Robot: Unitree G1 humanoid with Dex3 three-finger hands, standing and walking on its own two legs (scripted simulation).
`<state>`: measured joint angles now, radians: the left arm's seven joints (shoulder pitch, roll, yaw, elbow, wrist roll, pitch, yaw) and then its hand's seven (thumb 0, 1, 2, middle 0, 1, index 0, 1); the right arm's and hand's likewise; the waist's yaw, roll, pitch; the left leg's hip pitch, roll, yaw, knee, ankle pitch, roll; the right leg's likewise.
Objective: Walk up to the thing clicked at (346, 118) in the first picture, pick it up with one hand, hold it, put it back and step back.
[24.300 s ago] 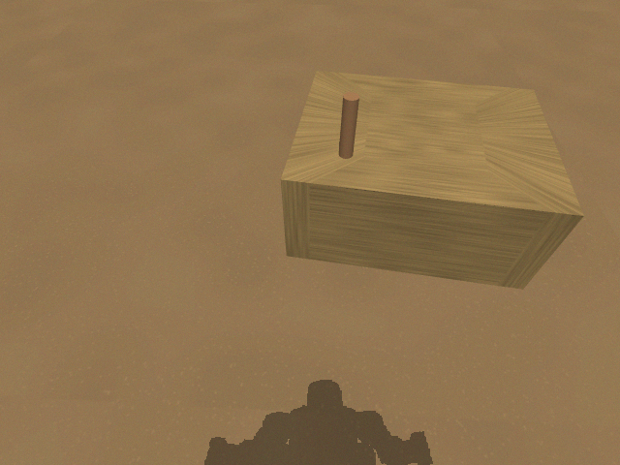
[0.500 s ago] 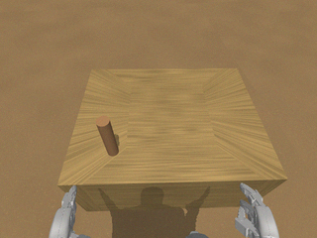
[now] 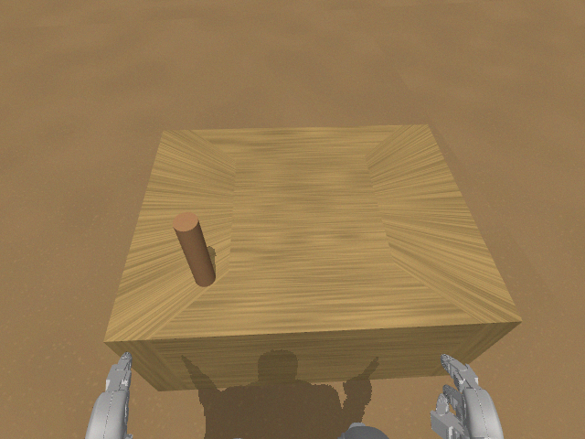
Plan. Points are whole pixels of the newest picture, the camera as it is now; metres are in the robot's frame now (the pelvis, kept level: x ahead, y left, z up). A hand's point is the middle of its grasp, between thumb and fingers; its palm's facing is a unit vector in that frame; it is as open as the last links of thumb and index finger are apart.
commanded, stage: home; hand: left
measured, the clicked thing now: (196, 252) +0.53 +0.21 -0.19
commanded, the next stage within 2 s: stand in 0.06 s
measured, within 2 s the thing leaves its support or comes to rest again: neither
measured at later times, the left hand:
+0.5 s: hand out of the picture +0.11 +0.23 -0.11, palm faces -0.02 -0.93 -0.37, open 12.0 cm
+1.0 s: hand out of the picture +0.05 +0.24 -0.10, palm faces +0.01 -0.93 -0.36, open 7.4 cm
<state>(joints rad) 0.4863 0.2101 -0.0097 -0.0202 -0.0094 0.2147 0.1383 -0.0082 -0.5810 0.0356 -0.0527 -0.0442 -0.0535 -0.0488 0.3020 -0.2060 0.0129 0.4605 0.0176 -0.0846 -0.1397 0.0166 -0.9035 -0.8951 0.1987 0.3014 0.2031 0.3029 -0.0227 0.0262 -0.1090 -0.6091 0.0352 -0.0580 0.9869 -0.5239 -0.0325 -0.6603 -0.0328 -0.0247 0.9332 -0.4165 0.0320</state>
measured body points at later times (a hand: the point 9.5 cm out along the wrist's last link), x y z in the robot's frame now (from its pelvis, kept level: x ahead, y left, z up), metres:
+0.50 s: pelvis -0.01 +0.00 +0.01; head +0.01 +0.00 +0.46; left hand +0.11 +0.28 -0.08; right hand +0.12 -0.28 -0.09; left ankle -0.01 +0.14 -0.68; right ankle +0.03 -0.14 -0.68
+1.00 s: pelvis +0.00 -0.01 +0.05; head -0.01 -0.02 +0.50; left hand +0.05 +0.29 -0.08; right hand +0.06 -0.29 -0.09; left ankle -0.01 +0.14 -0.68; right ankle +0.03 -0.14 -0.68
